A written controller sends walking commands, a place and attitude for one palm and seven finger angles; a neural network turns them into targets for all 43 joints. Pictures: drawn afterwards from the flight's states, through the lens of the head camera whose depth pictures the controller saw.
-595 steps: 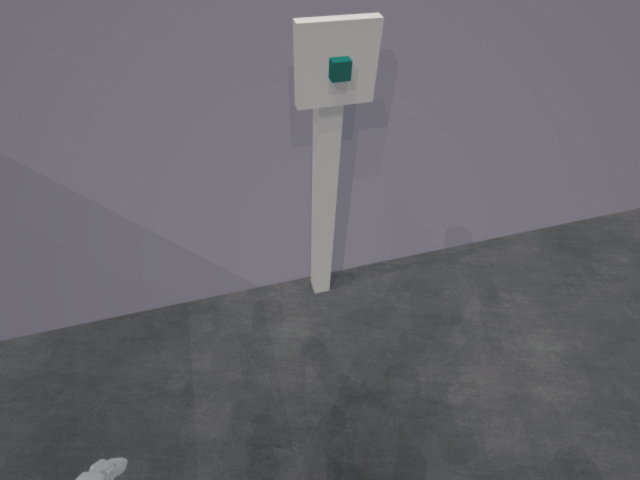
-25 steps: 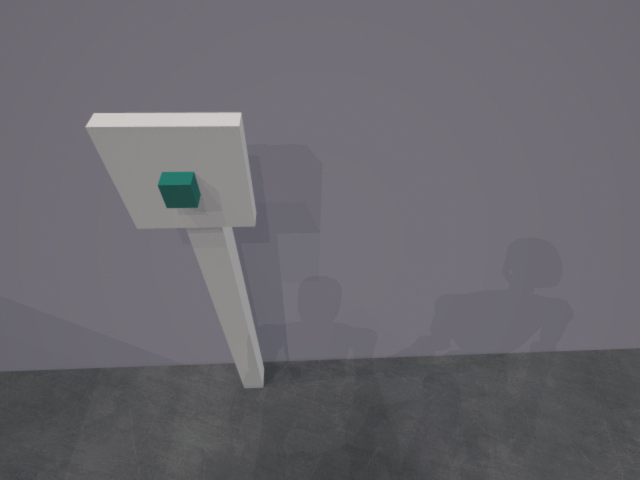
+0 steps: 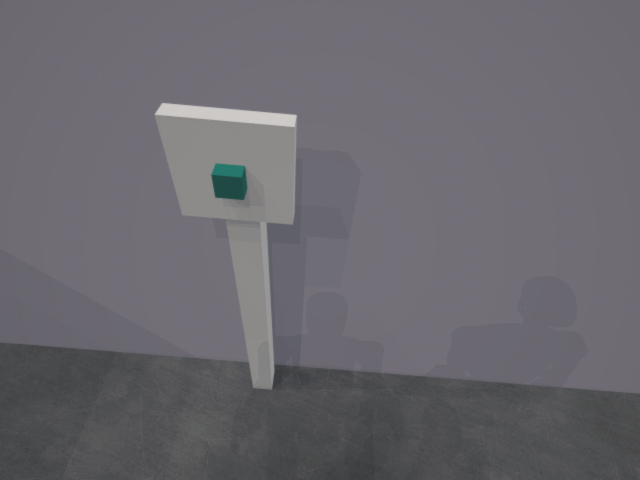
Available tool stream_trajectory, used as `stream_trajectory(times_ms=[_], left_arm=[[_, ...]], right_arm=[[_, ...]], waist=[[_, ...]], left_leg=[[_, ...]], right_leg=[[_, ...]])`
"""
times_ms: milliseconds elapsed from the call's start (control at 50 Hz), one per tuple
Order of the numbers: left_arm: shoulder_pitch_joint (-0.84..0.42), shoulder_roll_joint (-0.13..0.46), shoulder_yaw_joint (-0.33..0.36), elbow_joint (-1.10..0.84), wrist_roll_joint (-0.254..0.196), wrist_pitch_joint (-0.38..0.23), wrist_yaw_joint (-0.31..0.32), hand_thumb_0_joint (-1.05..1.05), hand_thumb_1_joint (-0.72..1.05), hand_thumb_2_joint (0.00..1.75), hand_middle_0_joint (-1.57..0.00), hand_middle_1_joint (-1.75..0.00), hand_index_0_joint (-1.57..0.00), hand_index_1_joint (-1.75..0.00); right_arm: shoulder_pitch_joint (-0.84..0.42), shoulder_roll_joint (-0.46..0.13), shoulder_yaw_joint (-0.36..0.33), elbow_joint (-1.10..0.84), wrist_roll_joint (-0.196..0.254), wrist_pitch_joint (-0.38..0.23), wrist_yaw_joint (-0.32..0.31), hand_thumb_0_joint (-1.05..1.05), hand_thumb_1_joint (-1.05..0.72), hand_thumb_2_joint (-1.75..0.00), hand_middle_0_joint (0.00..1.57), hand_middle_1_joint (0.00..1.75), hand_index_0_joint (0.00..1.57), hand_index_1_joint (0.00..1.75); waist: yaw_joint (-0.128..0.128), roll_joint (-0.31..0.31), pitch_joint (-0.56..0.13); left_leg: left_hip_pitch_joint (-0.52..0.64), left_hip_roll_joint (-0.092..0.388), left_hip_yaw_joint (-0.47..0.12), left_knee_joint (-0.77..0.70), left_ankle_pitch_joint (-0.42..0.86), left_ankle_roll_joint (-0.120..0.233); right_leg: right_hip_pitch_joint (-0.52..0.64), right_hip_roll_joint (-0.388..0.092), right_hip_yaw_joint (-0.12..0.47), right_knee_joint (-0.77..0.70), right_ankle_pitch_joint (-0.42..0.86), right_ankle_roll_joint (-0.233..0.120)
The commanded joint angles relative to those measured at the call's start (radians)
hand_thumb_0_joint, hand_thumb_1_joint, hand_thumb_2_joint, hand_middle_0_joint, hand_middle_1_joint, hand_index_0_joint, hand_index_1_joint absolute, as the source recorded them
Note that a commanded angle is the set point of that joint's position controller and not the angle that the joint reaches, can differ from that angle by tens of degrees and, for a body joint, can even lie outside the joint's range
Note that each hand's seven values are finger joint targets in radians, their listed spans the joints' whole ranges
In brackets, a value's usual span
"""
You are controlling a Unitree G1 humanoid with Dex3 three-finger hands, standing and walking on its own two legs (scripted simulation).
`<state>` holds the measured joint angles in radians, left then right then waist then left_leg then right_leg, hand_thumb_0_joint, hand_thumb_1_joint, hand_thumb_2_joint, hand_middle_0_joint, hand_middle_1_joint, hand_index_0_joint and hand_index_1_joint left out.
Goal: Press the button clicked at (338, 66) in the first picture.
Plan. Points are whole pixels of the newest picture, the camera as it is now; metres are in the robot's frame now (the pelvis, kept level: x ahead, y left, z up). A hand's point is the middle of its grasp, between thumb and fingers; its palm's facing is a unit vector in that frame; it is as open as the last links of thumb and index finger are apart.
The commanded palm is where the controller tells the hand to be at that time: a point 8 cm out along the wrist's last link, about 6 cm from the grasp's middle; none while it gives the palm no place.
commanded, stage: come to a stop and stand still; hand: left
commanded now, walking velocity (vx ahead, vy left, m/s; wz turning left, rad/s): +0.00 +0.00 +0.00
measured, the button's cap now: (230, 180) +0.48 +0.17 +0.11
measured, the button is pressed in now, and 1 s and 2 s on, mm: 0 0 0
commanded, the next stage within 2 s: look again from close up in 0.80 s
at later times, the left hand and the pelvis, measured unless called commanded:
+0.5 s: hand out of the picture -0.05 +0.13 -0.17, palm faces +0.02 -0.99 -0.15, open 7.3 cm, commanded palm none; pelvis -0.03 -0.01 +0.01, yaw -1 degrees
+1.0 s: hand out of the picture -0.06 +0.13 -0.18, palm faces +0.02 -0.99 -0.16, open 7.3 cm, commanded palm none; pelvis -0.03 -0.02 +0.00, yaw +0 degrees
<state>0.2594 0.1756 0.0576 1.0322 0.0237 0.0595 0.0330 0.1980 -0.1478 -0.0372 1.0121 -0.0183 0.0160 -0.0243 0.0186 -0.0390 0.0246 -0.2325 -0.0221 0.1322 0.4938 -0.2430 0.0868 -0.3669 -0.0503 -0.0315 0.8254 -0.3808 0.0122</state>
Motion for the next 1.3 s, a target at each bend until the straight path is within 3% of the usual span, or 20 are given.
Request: stream_trajectory(times_ms=[0,80,120,140,160,180,220,240,360,420,640,860,880,900,940,1000,1080,1140,1280], left_arm=[[0.064,0.021,-0.013,-0.021,0.005,-0.028,-0.005,0.0,0.9,0.9,-0.2,-0.3,-0.2,-0.3],[0.082,0.017,-0.025,0.0,0.003,-0.037,0.001,0.0,0.9,0.9,-0.2,-0.3,-0.2,-0.3],[0.143,0.019,-0.029,0.029,0.002,-0.047,0.005,0.0,0.9,0.9,-0.2,-0.3,-0.2,-0.3],[0.159,0.031,-0.032,0.045,0.003,-0.055,0.01,0.0,0.9,0.9,-0.2,-0.3,-0.2,-0.3],[0.162,0.041,-0.035,0.05,0.001,-0.061,0.013,0.0,0.9,0.9,-0.2,-0.3,-0.2,-0.3],[0.158,0.048,-0.039,0.051,-0.002,-0.065,0.014,0.0,0.9,0.9,-0.2,-0.3,-0.2,-0.3],[0.155,0.036,-0.044,0.067,-0.003,-0.076,0.014,0.0,0.9,0.9,-0.2,-0.3,-0.2,-0.3],[0.146,0.027,-0.048,0.066,-0.006,-0.077,0.015,0.0,0.9,0.9,-0.2,-0.3,-0.2,-0.3],[0.172,0.017,-0.053,0.079,-0.007,-0.068,0.015,0.0,0.9,0.9,-0.2,-0.3,-0.2,-0.3],[0.192,0.012,-0.053,0.081,-0.006,-0.067,0.016,0.0,0.9,0.9,-0.2,-0.3,-0.2,-0.3],[0.209,-0.012,-0.053,0.076,-0.01,-0.075,0.017,0.0,0.9,0.9,-0.2,-0.3,-0.2,-0.3],[0.23,-0.024,-0.054,0.082,-0.01,-0.081,0.019,0.0,0.9,0.9,-0.2,-0.3,-0.2,-0.3],[0.111,0.168,-0.067,-0.017,0.017,-0.09,0.012,0.0,0.9,0.9,-0.2,-0.3,-0.2,-0.3],[0.139,0.083,-0.043,-0.012,0.0,-0.092,0.02,0.0,0.9,0.9,-0.2,-0.3,-0.2,-0.3],[0.155,0.059,-0.051,-0.008,-0.005,-0.095,0.021,0.0,0.9,0.9,-0.2,-0.3,-0.2,-0.3],[0.12,0.077,-0.039,-0.032,-0.007,-0.089,0.02,0.0,0.9,0.9,-0.2,-0.3,-0.2,-0.3],[0.117,0.107,-0.033,-0.047,-0.004,-0.091,0.018,0.0,0.9,0.9,-0.2,-0.3,-0.2,-0.3],[0.103,0.132,-0.026,-0.057,-0.005,-0.092,0.017,0.0,0.9,0.9,-0.2,-0.3,-0.2,-0.3],[0.039,0.187,-0.023,-0.076,-0.004,-0.086,0.008,0.0,0.9,0.9,-0.2,-0.3,-0.2,-0.3]], right_arm=[[0.015,-0.125,-0.018,-0.035,0.002,-0.021,-0.009,0.0,-0.9,-0.9,0.2,0.3,0.2,0.3],[0.064,-0.13,-0.02,0.0,0.004,-0.022,-0.007,0.0,-0.9,-0.9,0.2,0.3,0.2,0.3],[0.063,-0.127,-0.016,0.015,0.01,-0.022,-0.005,0.0,-0.9,-0.9,0.2,0.3,0.2,0.3],[0.066,-0.109,-0.013,0.02,0.014,-0.022,-0.003,0.0,-0.9,-0.9,0.2,0.3,0.2,0.3],[0.07,-0.096,-0.008,0.023,0.017,-0.022,-0.001,0.0,-0.9,-0.9,0.2,0.3,0.2,0.3],[0.075,-0.089,-0.005,0.03,0.018,-0.023,0.004,0.0,-0.9,-0.9,0.2,0.3,0.2,0.3],[0.085,-0.093,-0.004,0.048,0.012,-0.025,0.001,0.0,-0.9,-0.9,0.2,0.3,0.2,0.3],[0.098,-0.098,-0.003,0.058,0.012,-0.025,0.0,0.0,-0.9,-0.9,0.2,0.3,0.2,0.3],[0.118,-0.083,0.008,0.097,0.01,-0.012,0.003,0.0,-0.9,-0.9,0.2,0.3,0.2,0.3],[0.135,-0.074,0.009,0.106,0.009,-0.009,0.002,0.0,-0.9,-0.9,0.2,0.3,0.2,0.3],[0.206,-0.035,0.013,0.132,0.006,-0.014,-0.002,0.0,-0.9,-0.9,0.2,0.3,0.2,0.3],[0.223,-0.019,0.015,0.135,0.007,-0.02,-0.006,0.0,-0.9,-0.9,0.2,0.3,0.2,0.3],[0.152,-0.182,0.01,-0.005,0.001,-0.023,0.007,0.0,-0.9,-0.9,0.2,0.3,0.2,0.3],[0.136,-0.12,0.0,-0.009,-0.01,-0.045,0.0,0.0,-0.9,-0.9,0.2,0.3,0.2,0.3],[0.178,-0.08,0.003,0.006,-0.008,-0.044,-0.007,0.0,-0.9,-0.9,0.2,0.3,0.2,0.3],[0.177,-0.08,-0.001,-0.007,-0.007,-0.03,-0.003,0.0,-0.9,-0.9,0.2,0.3,0.2,0.3],[0.138,-0.13,-0.01,-0.025,-0.001,-0.035,-0.002,0.0,-0.9,-0.9,0.2,0.3,0.2,0.3],[0.107,-0.173,-0.016,-0.032,0.001,-0.044,-0.002,0.0,-0.9,-0.9,0.2,0.3,0.2,0.3],[0.03,-0.238,-0.017,-0.046,0.0,-0.047,0.005,0.0,-0.9,-0.9,0.2,0.3,0.2,0.3]], waist=[[-0.006,0.121,0.007],[-0.023,0.117,-0.004],[-0.001,0.071,-0.013],[-0.009,0.034,-0.008],[-0.018,0.02,-0.001],[-0.024,0.047,-0.002],[-0.031,-0.055,-0.027],[-0.036,-0.069,-0.021],[-0.029,0.046,0.105],[-0.023,0.064,0.113],[-0.025,0.018,0.102],[-0.027,0.035,0.097],[-0.073,0.0,0.238],[-0.027,0.002,0.038],[-0.047,0.007,-0.044],[-0.054,0.037,0.005],[-0.033,0.057,0.058],[-0.024,0.058,0.046],[-0.018,0.069,0.02]], left_leg=[[0.015,0.248,-0.241,-0.283,0.057,0.066],[0.082,0.252,-0.266,-0.269,0.073,0.063],[0.051,0.215,-0.238,-0.224,0.046,0.018],[0.027,0.169,-0.21,-0.208,0.038,-0.019],[0.043,0.142,-0.183,-0.194,0.069,-0.042],[0.063,0.133,-0.183,-0.193,0.091,-0.047],[0.126,0.14,-0.152,-0.151,0.202,-0.046],[0.134,0.142,-0.155,-0.161,0.176,-0.046],[0.057,0.14,-0.178,-0.238,-0.058,-0.053],[0.021,0.139,-0.185,-0.251,-0.107,-0.055],[0.016,0.134,-0.164,-0.204,-0.05,-0.059],[0.019,0.138,-0.157,-0.185,-0.022,-0.059],[-0.064,0.09,-0.173,-0.113,0.055,-0.078],[-0.016,0.132,-0.182,-0.067,0.001,-0.057],[0.01,0.107,-0.164,-0.004,0.052,-0.054],[-0.01,0.099,-0.15,0.01,0.011,-0.055],[-0.043,0.127,-0.176,-0.044,0.049,-0.036],[-0.028,0.143,-0.188,-0.068,0.114,-0.024],[-0.005,0.158,-0.206,-0.126,0.085,-0.02]], right_leg=[[0.001,-0.022,0.011,-0.027,-0.012,0.011],[0.065,-0.02,-0.006,-0.259,-0.014,0.008],[0.166,-0.025,0.007,-0.452,0.138,-0.002],[0.195,-0.048,0.054,-0.491,0.2,-0.018],[0.178,-0.076,0.089,-0.497,0.22,-0.039],[0.162,-0.092,0.089,-0.498,0.233,-0.047],[0.151,-0.078,0.087,-0.485,0.306,-0.042],[0.142,-0.079,0.082,-0.493,0.27,-0.041],[0.071,-0.059,0.08,-0.527,0.07,-0.04],[0.081,-0.051,0.08,-0.526,0.055,-0.042],[0.056,-0.053,0.097,-0.531,0.032,-0.053],[0.05,-0.049,0.105,-0.524,0.062,-0.058],[-0.002,-0.029,0.034,-0.487,0.122,-0.066],[0.035,-0.066,0.087,-0.45,0.048,-0.071],[0.082,-0.09,0.111,-0.476,0.1,-0.086],[0.031,-0.097,0.124,-0.491,0.016,-0.095],[0.062,-0.057,0.095,-0.452,0.113,-0.084],[0.1,-0.047,0.077,-0.423,0.196,-0.075],[0.138,-0.046,0.065,-0.436,0.189,-0.064]])
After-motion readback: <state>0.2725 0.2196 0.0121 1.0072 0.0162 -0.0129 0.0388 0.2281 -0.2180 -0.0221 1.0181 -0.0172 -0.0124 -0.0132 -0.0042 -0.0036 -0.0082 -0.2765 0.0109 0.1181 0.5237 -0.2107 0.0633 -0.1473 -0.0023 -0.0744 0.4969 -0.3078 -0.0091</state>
